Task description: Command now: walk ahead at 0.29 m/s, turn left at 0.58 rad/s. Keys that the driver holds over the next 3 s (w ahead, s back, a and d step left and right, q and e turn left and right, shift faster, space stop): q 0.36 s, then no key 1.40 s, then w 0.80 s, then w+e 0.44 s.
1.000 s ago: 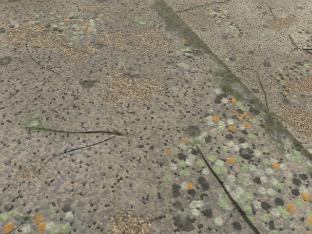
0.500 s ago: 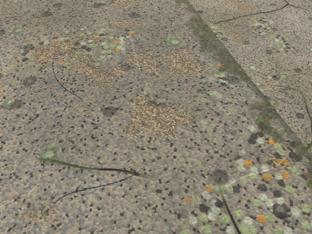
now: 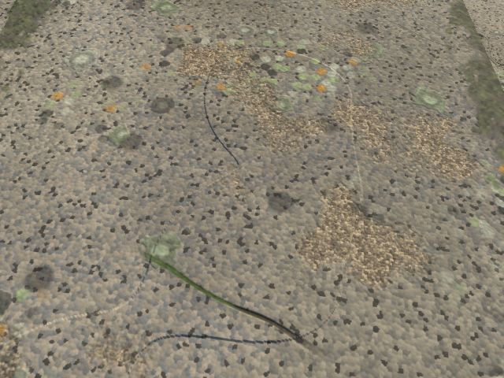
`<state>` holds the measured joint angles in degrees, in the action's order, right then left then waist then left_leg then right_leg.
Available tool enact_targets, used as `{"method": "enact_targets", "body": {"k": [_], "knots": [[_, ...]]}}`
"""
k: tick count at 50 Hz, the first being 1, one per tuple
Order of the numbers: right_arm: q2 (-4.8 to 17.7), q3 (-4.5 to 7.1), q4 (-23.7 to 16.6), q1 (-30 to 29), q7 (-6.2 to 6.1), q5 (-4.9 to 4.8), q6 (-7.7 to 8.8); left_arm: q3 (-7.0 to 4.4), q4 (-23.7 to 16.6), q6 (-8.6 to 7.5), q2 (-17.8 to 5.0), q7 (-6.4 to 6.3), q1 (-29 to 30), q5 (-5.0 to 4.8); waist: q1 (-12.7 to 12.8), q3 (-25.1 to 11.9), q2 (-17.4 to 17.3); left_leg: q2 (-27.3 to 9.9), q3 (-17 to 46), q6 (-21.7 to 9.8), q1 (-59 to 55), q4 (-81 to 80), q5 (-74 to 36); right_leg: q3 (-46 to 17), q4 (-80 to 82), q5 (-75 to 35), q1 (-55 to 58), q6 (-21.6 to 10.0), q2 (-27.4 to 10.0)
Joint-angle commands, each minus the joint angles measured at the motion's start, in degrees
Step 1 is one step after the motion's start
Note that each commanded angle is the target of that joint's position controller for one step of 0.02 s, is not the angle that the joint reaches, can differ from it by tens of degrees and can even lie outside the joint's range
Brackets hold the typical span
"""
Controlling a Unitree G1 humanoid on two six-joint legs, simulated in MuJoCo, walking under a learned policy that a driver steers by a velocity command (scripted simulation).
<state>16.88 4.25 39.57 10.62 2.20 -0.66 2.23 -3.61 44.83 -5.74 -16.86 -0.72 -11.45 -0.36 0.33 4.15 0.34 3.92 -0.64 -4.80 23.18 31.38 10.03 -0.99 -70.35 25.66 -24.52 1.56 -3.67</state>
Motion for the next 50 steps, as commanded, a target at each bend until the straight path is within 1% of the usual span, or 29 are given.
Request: {"method": "enact_targets", "body": {"k": [1,4,7,10,13,15,16,17,18,19,20,21,22,23,24,26,29,31,33,34,35,36,37,38,39,40,41,43,50], "knots": [[7.26,2.04,-4.96,-0.06,-0.89,0.77,0.68,-2.02,-4.4,0.25,-7.22,-0.67,-1.49,1.06,1.32,-9.86,-2.05,-15.01,17.91,-11.69,-13.71,-12.3,-36.05,-2.88,2.11,-4.23,-9.65,0.42,-2.45],[9.31,2.67,-4.24,0.89,-2.02,0.61,0.48,-1.25,-4.88,1.75,-4.67,-1.13,-0.94,1.49,1.84,-10.28,-2.59,-12.68,13.87,-11.28,-10.27,-12.1,-42.83,-1.77,9.8,-9.22,-8.86,2.28,-0.04],[9.18,2.65,-3.73,1.75,-3.35,-0.48,-1.0,-0.56,-6.01,2.15,-3.62,-0.92,3.55,1.37,0.41,-11.35,-4.78,-10.3,12.9,-8.44,-10.53,-10.21,-38.04,-2.02,20.05,-17.11,-8.06,3.13,2.07],[9.28,2.67,-3.57,2.8,-4.28,-0.55,-2.39,-0.3,-7.14,2.3,-3.82,-0.11,8.42,0.77,-1.51,-11.4,-6.27,-10.25,15.88,-6.61,-11.72,-8.56,-30.53,-2.9,28.37,-21.64,-6.66,3.24,3.89],[9.17,2.61,-3.78,3.19,-4.48,-0.34,-3.23,-0.62,-8.0,2.07,-4.95,0.46,10.64,0.66,-2.22,-10.54,-7.18,-10.92,21.06,-6.17,-13.81,-5.55,-25.66,-4.16,34.03,-18.5,-5.49,2.6,5.42],[8.73,2.44,-4.53,1.85,-4.55,-0.4,-3.4,-1.21,-7.99,1.54,-5.96,0.67,9.21,0.69,-1.09,-9.98,-8.57,-10.59,25.05,-5.34,-14.86,-3.32,-21.84,-4.73,39.08,-16.71,-2.5,1.37,5.96],[8.4,2.27,-5.11,0.26,-4.59,-0.57,-3.38,-1.46,-7.69,1.14,-6.1,0.69,7.53,0.68,0.47,-9.67,-9.03,-9.27,25.8,-4.2,-14.59,-1.42,-19.61,-4.28,44.17,-20.15,1.05,0.31,5.78],[7.33,1.91,-5.87,-0.58,-4.55,-0.48,-3.25,-1.84,-7.42,0.7,-7.09,0.47,5.41,1.1,1.66,-10.53,-8.04,-6.76,25.02,-2.18,-12.16,2.21,-15.32,-5.15,48.79,-29.19,8.01,-1.43,2.88],[4.16,0.9,-7.16,0.48,-4.47,0.59,-2.92,-2.64,-7.76,0.77,-10.9,-0.2,2.66,2.18,1.29,-15.12,0.0,-2.02,19.32,0.81,-5.71,13.9,-1.88,-13.94,47.6,-46.16,19.38,-5.87,-8.5],[3.11,0.58,-7.44,7.8,-4.51,0.19,-2.74,-2.76,-6.81,1.78,-12.17,-0.27,1.28,3.77,-2.69,-17.57,15.36,6.18,12.35,4.67,7.71,25.67,31.45,-30.73,47.56,-61.07,29.07,-18.0,-20.59],[8.43,1.65,-5.44,11.48,-4.21,0.57,-2.76,-2.28,-7.02,2.2,-8.87,-0.18,0.9,1.9,-2.51,-18.8,13.44,1.78,12.19,7.1,10.56,35.85,31.63,-35.73,47.99,-53.8,28.01,-21.12,-23.11],[11.1,2.58,-4.44,8.12,-4.21,0.01,-3.45,-1.35,-8.0,2.47,-5.64,-0.26,2.51,1.3,-0.94,-15.2,8.19,0.33,11.44,8.36,11.54,40.5,27.29,-27.64,47.28,-48.51,24.91,-18.91,-18.82],[10.32,2.63,-3.97,5.84,-4.53,-0.12,-4.37,-0.9,-8.23,3.01,-4.66,-0.17,4.09,1.37,-0.84,-13.02,4.93,-0.38,10.25,9.1,11.56,41.54,23.91,-21.59,47.69,-43.19,21.44,-16.28,-14.68],[9.49,2.48,-4.43,4.23,-4.77,0.12,-5.07,-0.7,-8.31,3.51,-4.61,-0.18,5.46,0.97,-0.73,-10.95,4.41,-0.93,10.22,9.54,11.22,41.12,21.41,-19.05,48.85,-38.83,18.07,-15.34,-12.93],[7.69,2.0,-4.7,3.81,-4.56,-0.06,-5.46,-0.58,-8.12,3.95,-5.15,-0.22,6.49,1.14,-1.45,-9.64,5.0,-1.2,9.03,9.71,8.52,39.08,19.48,-15.82,50.15,-37.1,14.34,-14.63,-10.83],[4.3,0.87,-4.77,4.12,-4.25,-0.19,-5.41,-0.6,-7.65,4.48,-5.27,-0.17,7.35,1.47,-1.98,-9.59,7.38,-1.35,5.42,9.87,4.02,30.45,17.64,-10.31,51.41,-35.47,12.08,-13.7,-7.44],[2.65,-0.17,-5.16,1.89,-3.88,0.42,-4.92,-0.85,-6.76,4.93,-6.0,-0.1,6.55,1.07,-0.24,-11.39,10.13,-3.16,3.14,9.39,-2.17,16.67,16.24,-9.01,51.25,-34.07,13.08,-14.55,-7.81],[3.73,0.0,-4.92,1.39,-3.55,0.29,-4.8,-1.09,-6.01,5.2,-7.19,0.02,5.03,0.7,0.79,-11.78,10.82,-3.46,2.37,8.62,-4.9,10.07,12.99,-10.53,50.96,-29.97,13.98,-15.1,-9.03],[3.63,0.12,-3.69,3.21,-3.11,0.38,-4.65,-0.78,-5.6,5.49,-7.16,0.13,5.43,0.14,-0.66,-10.82,9.89,-2.89,0.86,6.85,-10.35,-0.75,5.5,-10.28,49.91,-23.56,11.52,-13.73,-8.46],[3.54,0.13,-3.09,3.8,-2.9,0.63,-4.6,-0.44,-4.96,5.48,-6.49,0.19,4.47,-0.12,-1.14,-10.01,9.24,-2.34,0.35,5.43,-13.98,-6.44,2.24,-9.62,49.37,-20.14,9.15,-11.9,-7.45],[4.82,0.17,-3.7,3.29,-2.95,1.4,-4.53,0.02,-3.95,5.15,-5.41,0.39,2.17,-0.03,-0.79,-9.81,7.19,-4.8,3.78,3.52,-18.14,-8.73,-1.38,-8.81,48.58,-15.4,5.54,-8.22,-6.19],[8.23,0.6,-4.52,3.73,-3.38,2.22,-4.55,0.78,-4.25,4.64,-3.22,0.81,1.68,1.32,0.49,-10.55,-1.36,-13.39,13.29,0.45,-21.1,-10.28,-7.13,-4.09,41.36,-9.06,1.39,-3.93,-2.26],[7.78,0.29,-3.46,0.39,-3.04,2.57,-4.38,1.38,-4.87,4.18,-0.32,0.85,0.98,1.59,3.51,-9.01,-12.82,-17.16,16.3,-3.87,-10.1,-11.82,0.47,0.94,42.39,-5.02,5.48,-1.05,1.86],[3.58,-0.71,-4.96,-3.03,-2.64,2.6,-3.65,0.98,-4.2,4.25,-2.93,0.58,3.84,2.17,1.84,-6.06,-9.66,-13.88,14.7,-2.93,-5.57,-13.6,9.85,0.02,42.38,-9.85,9.69,0.48,1.61],[2.25,-1.15,-4.06,-2.43,-2.48,3.07,-2.96,0.77,-3.86,4.25,-3.23,0.56,5.07,2.14,1.42,-5.11,-8.88,-11.51,12.85,-0.55,-4.66,-13.34,13.68,0.03,43.33,-13.65,11.21,0.67,1.75],[3.37,-0.91,-3.51,-1.57,-2.47,2.99,-2.43,0.7,-2.94,4.46,-3.21,0.22,4.48,2.03,1.29,-4.47,-8.49,-9.98,11.47,0.89,-3.97,-13.09,14.22,0.08,43.28,-15.15,12.52,0.68,1.54],[3.64,-0.91,-3.02,-0.98,-2.42,2.6,-1.92,0.48,-2.39,4.7,-4.13,0.06,3.26,2.0,1.26,-3.23,-8.46,-9.73,11.26,1.47,-3.21,-13.08,13.68,-0.49,43.65,-15.87,12.7,0.55,1.17],[3.03,-1.23,-2.11,1.11,-2.71,2.19,-1.55,0.49,-1.25,4.57,-3.84,0.08,2.47,1.41,1.22,-2.26,-5.94,-8.72,10.04,2.25,-3.88,-11.83,10.96,-0.82,44.24,-16.19,12.55,-0.14,0.89],[2.3,-1.24,-0.86,2.88,-3.21,1.57,-1.54,0.45,2.74,4.21,-3.26,-0.15,1.58,1.06,0.62,-3.88,-1.34,-7.33,8.17,1.92,-7.72,-8.72,0.9,-1.02,44.16,-20.47,13.32,0.15,0.59]]}}
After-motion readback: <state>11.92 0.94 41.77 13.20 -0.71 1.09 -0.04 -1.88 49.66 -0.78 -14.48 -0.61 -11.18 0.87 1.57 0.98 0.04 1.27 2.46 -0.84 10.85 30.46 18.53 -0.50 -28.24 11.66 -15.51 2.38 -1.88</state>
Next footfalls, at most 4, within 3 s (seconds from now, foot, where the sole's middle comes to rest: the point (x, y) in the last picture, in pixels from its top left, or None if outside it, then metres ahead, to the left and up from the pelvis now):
0.36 right None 0.29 -0.11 -0.77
0.70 left None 0.15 0.11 -0.77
2.52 left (171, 309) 0.60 0.24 -0.77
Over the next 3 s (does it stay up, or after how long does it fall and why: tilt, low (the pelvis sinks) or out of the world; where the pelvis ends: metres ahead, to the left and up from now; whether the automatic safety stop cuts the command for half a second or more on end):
stays up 0.71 0.15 0.00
